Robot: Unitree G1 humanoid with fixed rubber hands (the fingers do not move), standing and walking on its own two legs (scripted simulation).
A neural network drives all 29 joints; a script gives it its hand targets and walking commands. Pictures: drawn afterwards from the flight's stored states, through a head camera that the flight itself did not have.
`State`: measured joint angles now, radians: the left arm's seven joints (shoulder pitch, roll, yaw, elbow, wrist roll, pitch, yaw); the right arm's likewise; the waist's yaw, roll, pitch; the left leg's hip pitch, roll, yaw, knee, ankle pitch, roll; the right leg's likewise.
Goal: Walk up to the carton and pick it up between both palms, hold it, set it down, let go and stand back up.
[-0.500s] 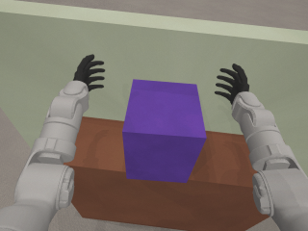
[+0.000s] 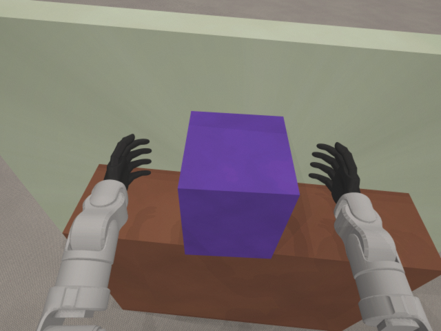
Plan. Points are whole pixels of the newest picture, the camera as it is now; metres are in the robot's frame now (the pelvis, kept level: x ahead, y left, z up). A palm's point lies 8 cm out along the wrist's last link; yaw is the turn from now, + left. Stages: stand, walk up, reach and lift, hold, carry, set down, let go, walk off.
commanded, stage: set down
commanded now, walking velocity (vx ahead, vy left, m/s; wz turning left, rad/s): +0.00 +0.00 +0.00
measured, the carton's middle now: (232, 187) +0.41 -0.02 +0.00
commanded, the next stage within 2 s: none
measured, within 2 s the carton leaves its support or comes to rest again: neither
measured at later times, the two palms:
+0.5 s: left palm (112, 238) +0.26 +0.20 +0.04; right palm (344, 250) +0.25 -0.21 +0.04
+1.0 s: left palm (107, 288) +0.19 +0.20 -0.02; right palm (338, 289) +0.20 -0.20 -0.02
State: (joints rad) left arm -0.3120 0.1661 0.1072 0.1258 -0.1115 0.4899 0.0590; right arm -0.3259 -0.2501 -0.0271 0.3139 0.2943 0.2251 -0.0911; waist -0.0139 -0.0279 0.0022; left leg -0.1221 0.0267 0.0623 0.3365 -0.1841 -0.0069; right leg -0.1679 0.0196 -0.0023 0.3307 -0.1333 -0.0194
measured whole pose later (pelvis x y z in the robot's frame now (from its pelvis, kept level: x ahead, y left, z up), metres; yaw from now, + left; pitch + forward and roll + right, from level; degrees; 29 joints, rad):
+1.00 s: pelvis +0.02 +0.01 +0.00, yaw +1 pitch -5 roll +0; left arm 0.31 0.17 -0.11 0.34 -0.11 -0.25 0.10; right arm 0.29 -0.16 -0.02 0.42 0.15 -0.31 0.01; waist 0.02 -0.01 0.04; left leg -0.03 0.02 0.04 0.36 -0.25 0.00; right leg -0.07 0.02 0.00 0.35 -0.19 -0.01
